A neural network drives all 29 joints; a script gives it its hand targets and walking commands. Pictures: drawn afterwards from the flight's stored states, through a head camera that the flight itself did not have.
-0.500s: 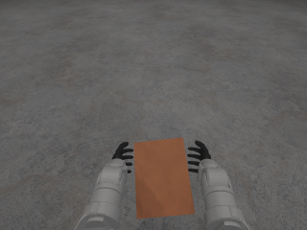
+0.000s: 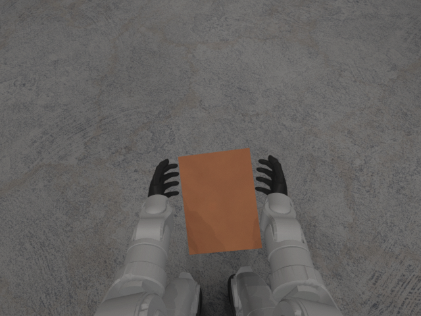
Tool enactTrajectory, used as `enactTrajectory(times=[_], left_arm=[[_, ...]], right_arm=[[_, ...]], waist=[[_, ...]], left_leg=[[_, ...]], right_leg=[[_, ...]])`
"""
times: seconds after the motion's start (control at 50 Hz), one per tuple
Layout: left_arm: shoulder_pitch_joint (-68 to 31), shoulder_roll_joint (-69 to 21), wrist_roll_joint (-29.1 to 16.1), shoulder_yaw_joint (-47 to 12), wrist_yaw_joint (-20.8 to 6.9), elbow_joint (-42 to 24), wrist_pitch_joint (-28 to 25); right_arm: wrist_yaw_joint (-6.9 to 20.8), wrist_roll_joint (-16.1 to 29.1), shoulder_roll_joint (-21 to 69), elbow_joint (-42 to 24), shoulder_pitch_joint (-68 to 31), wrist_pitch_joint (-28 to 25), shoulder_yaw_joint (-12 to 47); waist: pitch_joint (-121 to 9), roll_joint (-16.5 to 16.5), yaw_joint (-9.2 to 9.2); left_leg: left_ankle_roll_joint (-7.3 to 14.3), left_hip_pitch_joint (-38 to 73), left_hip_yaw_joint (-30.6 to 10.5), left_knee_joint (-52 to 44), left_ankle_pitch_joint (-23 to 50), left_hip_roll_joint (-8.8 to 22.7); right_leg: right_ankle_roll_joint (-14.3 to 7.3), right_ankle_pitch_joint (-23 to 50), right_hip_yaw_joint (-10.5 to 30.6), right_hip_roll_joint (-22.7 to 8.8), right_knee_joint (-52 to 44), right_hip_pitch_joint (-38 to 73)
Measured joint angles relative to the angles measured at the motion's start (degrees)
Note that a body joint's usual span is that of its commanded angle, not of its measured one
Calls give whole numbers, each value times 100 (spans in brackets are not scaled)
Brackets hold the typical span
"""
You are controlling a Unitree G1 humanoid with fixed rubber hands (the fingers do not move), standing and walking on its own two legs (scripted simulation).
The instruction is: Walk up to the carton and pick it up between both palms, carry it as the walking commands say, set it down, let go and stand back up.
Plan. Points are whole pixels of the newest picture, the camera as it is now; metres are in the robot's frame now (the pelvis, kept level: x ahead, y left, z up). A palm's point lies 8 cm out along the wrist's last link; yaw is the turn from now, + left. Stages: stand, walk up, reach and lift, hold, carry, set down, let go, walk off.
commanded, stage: set down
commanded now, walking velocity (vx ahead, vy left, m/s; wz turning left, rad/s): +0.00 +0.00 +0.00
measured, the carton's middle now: (221, 196) +0.38 -0.01 -0.17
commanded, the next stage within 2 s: none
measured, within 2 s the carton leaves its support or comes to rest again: neither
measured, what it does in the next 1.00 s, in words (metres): lowers itself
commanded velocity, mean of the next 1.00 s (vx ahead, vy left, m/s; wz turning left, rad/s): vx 0.00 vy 0.00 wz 0.00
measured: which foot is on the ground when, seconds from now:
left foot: down 0.00-1.00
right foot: down 0.00-1.00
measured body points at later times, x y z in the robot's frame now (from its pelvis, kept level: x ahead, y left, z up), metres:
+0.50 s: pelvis +0.01 +0.01 -0.06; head +0.17 -0.01 +0.36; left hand +0.37 +0.12 -0.14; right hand +0.37 -0.12 -0.13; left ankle +0.05 +0.11 -0.69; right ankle +0.09 -0.08 -0.69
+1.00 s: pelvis -0.02 +0.01 -0.15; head +0.18 -0.01 +0.25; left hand +0.40 +0.11 -0.22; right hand +0.40 -0.13 -0.23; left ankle +0.05 +0.12 -0.69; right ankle +0.09 -0.09 -0.69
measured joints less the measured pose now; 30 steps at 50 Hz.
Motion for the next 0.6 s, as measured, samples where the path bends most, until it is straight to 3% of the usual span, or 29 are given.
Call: enactTrajectory(times=[0.12, 0.44, 0.6], left_arm=[[2, 128, -458, -334, 114, -100, -344], [134, -68, -574, -399, 482, -3, -587], [-21, 81, -894, -666, 617, -10, -771]], right_arm=[[-178, 286, -44, -143, 97, -394, 241], [12, 321, -241, 62, 114, -524, 228], [-137, 636, -400, 140, -17, -775, 465]], waist=[[-248, 11, -2], [-841, 17, -86], [-916, 40, -130]], left_leg=[[-20, -831, -57, 531, -173, -85], [41, -2058, 34, 1679, -758, -230], [2, -2873, -58, 2149, -807, -341]], right_leg=[[4, -196, -56, -21, 532, -818], [88, -790, 56, 35, 1740, -2086], [116, -852, -2, 25, 2166, -2861]])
